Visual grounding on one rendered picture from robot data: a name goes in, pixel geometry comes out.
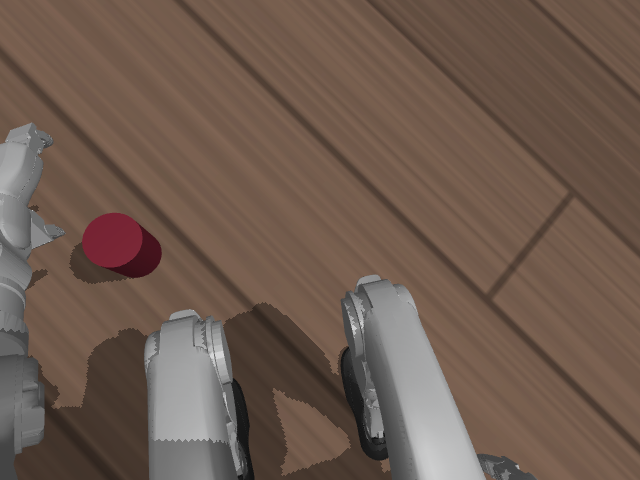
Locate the right robot hand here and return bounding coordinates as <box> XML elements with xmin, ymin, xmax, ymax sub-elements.
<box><xmin>477</xmin><ymin>454</ymin><xmax>538</xmax><ymax>480</ymax></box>

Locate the left robot hand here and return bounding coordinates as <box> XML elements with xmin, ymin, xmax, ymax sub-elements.
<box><xmin>0</xmin><ymin>123</ymin><xmax>66</xmax><ymax>249</ymax></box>

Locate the can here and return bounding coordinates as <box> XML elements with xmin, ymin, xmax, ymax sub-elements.
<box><xmin>82</xmin><ymin>213</ymin><xmax>162</xmax><ymax>278</ymax></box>

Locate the left robot arm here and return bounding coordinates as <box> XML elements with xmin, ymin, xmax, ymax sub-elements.
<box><xmin>0</xmin><ymin>193</ymin><xmax>45</xmax><ymax>480</ymax></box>

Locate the left robot foot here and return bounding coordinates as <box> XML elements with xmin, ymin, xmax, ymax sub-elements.
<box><xmin>231</xmin><ymin>378</ymin><xmax>255</xmax><ymax>480</ymax></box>

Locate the right robot foot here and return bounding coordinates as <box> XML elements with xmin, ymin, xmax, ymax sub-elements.
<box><xmin>341</xmin><ymin>347</ymin><xmax>389</xmax><ymax>461</ymax></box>

